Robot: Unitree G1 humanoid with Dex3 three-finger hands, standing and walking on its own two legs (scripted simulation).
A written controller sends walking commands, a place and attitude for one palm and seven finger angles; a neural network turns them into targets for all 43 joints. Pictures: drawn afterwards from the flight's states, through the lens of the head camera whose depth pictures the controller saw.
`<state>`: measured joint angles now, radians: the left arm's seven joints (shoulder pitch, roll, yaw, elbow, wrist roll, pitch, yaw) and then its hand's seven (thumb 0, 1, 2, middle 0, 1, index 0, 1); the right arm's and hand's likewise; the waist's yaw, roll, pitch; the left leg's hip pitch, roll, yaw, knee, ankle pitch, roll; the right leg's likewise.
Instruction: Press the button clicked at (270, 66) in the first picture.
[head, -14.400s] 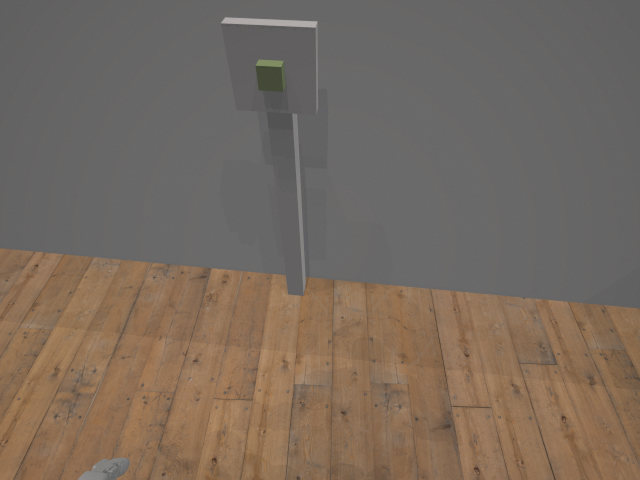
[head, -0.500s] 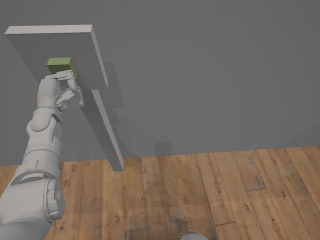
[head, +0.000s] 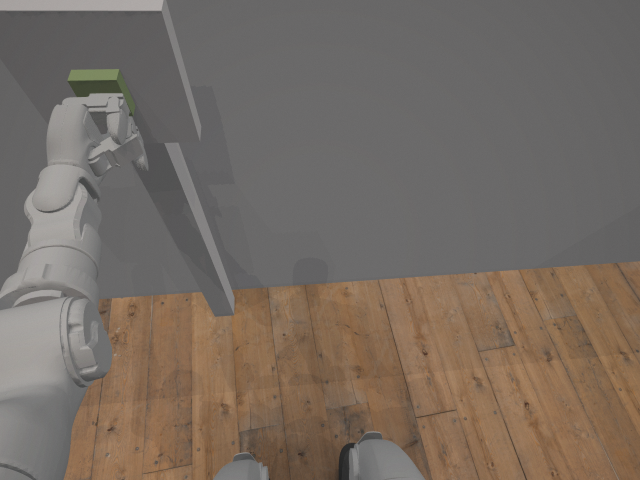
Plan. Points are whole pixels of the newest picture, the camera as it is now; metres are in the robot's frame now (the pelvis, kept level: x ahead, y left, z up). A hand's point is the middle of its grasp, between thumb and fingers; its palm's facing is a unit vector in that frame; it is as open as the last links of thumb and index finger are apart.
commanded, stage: hold the button down briefly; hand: left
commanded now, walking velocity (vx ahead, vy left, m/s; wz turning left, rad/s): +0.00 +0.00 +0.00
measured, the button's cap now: (104, 89) +0.55 +0.22 +0.14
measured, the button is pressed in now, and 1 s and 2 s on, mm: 7 0 0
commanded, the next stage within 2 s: pull the fist back off the button in 0.12 s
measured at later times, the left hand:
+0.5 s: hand (135, 144) +0.49 +0.19 +0.11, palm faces +0.02 -1.00 -0.02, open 3.6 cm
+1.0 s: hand (133, 184) +0.44 +0.18 +0.11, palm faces +0.02 -1.00 -0.02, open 3.1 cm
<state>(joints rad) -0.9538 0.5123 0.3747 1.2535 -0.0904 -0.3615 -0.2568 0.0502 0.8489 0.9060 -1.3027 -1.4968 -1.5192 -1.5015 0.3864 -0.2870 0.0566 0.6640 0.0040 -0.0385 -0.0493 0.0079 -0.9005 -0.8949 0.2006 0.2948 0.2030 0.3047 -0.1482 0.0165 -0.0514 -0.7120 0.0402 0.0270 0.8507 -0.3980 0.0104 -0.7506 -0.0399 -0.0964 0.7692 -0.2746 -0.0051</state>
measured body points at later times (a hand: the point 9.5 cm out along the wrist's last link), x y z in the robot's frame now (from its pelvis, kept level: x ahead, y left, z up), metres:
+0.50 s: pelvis +0.00 +0.00 +0.00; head +0.10 +0.00 +0.44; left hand +0.49 +0.24 +0.11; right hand +0.02 -0.27 -0.11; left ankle +0.00 +0.11 -0.70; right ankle +0.05 -0.12 -0.70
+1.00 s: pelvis +0.05 +0.00 +0.02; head +0.10 -0.01 +0.47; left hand +0.43 +0.24 +0.11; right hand +0.15 -0.25 -0.09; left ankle +0.00 +0.11 -0.70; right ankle +0.05 -0.12 -0.70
